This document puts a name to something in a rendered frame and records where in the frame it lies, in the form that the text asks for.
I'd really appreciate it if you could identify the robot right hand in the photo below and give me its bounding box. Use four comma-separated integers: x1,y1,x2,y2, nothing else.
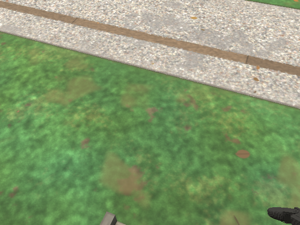
267,207,300,225

